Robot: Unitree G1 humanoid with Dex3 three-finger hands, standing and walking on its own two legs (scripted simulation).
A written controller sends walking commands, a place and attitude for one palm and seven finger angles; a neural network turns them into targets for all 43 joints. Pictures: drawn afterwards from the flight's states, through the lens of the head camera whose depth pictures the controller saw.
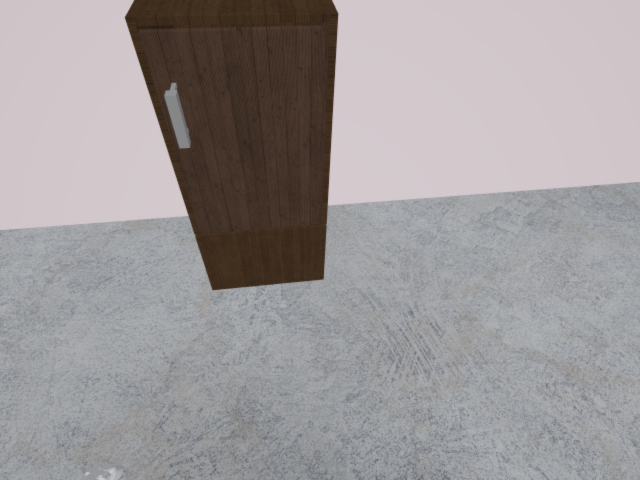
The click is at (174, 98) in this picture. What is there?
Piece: cupboard door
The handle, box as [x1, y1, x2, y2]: [164, 83, 190, 147]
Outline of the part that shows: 171,83 170,89 165,91 165,100 179,147 189,147 190,141 188,136 188,130 184,121 179,102 176,84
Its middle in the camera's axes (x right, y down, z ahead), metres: -0.33 -0.28 +0.88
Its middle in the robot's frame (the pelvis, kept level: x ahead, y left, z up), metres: +0.84 +0.37 +0.00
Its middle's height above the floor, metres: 0.77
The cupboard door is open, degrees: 0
